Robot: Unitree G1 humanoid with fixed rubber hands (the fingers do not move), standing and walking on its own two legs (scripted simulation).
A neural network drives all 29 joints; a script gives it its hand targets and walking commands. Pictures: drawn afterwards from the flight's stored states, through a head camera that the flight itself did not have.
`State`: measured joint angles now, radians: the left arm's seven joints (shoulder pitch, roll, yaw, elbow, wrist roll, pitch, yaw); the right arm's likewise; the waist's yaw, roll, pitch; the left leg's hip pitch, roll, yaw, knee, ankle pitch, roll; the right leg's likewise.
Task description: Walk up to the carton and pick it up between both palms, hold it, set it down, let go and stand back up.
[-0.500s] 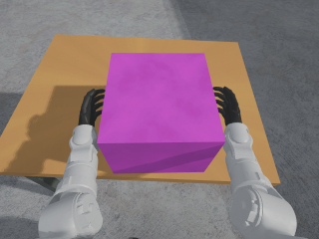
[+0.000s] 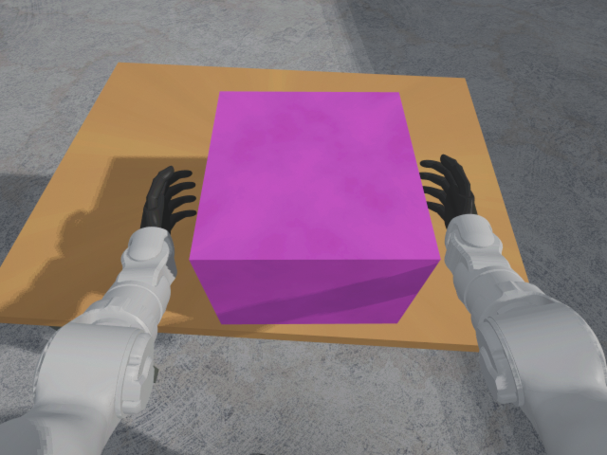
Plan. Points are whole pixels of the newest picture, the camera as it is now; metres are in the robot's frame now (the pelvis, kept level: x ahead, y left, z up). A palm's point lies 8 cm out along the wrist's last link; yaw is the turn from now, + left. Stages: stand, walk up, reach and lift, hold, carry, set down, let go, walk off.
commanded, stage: set down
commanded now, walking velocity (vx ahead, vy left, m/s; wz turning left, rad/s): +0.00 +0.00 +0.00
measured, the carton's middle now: (309, 209) +0.48 +0.09 +0.00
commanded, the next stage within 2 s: none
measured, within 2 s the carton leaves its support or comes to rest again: neither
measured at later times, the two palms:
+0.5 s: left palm (138, 198) +0.38 +0.30 +0.09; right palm (495, 194) +0.47 -0.14 +0.10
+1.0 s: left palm (105, 171) +0.37 +0.31 +0.14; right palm (517, 161) +0.47 -0.14 +0.16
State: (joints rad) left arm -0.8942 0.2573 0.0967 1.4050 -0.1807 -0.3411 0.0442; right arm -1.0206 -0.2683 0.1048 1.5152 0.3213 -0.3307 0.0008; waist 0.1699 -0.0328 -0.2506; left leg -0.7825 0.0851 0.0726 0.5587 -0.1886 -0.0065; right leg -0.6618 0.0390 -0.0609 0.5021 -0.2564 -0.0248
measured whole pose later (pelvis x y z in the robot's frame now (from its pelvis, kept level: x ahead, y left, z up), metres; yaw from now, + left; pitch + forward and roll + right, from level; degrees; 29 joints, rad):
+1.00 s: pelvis -0.03 +0.00 +0.01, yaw +3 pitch +16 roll -2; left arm -0.98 0.40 -0.03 1.05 -0.31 0.10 0.04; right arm -1.10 -0.46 0.18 1.29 0.52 0.02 0.09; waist 0.13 -0.04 -0.16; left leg -0.61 0.05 0.02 0.43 -0.09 -0.01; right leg -0.49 0.03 -0.08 0.41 -0.19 -0.02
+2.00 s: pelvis -0.02 +0.00 +0.02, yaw +3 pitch +3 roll -1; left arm -0.21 0.28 0.13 0.49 -0.20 0.00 0.03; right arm -0.32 -0.34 0.09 0.73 0.41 -0.13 0.08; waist 0.08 -0.04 -0.04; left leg -0.31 0.03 0.03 0.37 -0.12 0.00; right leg -0.19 0.02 -0.04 0.35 -0.22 -0.02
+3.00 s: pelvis +0.01 -0.01 +0.02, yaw +1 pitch -2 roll +1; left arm 0.19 0.21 0.10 0.52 -0.12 -0.22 0.02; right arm 0.16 -0.28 0.15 0.66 0.29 -0.40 0.08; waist 0.05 -0.03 0.02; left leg -0.14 0.02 0.05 0.35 -0.17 -0.01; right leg -0.05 0.02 0.01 0.35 -0.26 -0.03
